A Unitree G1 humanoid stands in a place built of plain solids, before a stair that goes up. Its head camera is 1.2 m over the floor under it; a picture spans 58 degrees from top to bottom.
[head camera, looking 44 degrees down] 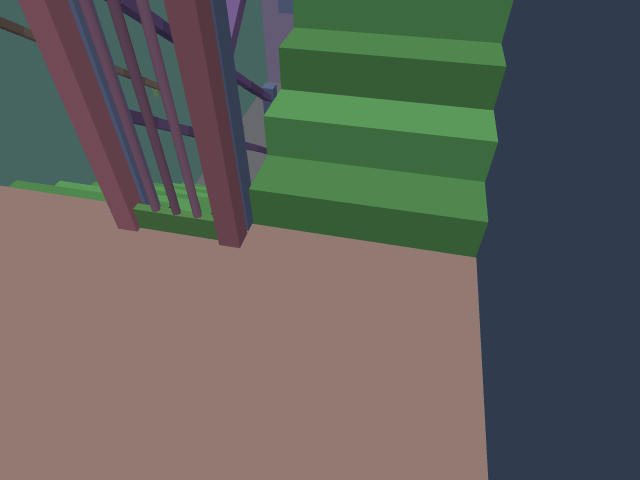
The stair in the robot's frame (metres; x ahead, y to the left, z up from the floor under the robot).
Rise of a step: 0.18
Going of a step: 0.25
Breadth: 0.90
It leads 12 degrees to the right of straight ahead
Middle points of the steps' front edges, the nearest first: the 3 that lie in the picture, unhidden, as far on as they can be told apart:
1.24 -0.16 0.18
1.49 -0.21 0.36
1.73 -0.27 0.54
